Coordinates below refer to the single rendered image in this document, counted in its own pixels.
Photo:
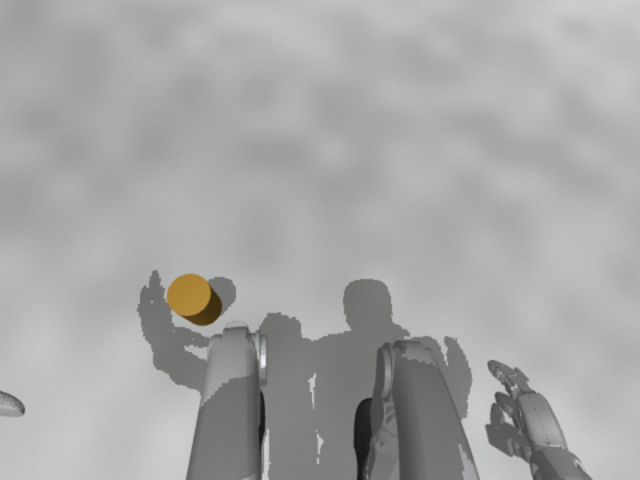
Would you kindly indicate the right robot arm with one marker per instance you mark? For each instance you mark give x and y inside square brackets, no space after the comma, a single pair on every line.
[556,464]

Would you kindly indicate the right robot hand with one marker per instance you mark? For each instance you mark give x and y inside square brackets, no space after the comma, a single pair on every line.
[531,414]

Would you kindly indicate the right robot foot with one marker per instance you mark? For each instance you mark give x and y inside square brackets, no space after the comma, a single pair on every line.
[362,436]

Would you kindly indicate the left robot hand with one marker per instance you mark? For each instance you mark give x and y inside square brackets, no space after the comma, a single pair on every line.
[10,406]

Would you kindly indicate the can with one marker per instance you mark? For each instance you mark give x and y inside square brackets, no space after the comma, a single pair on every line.
[191,297]

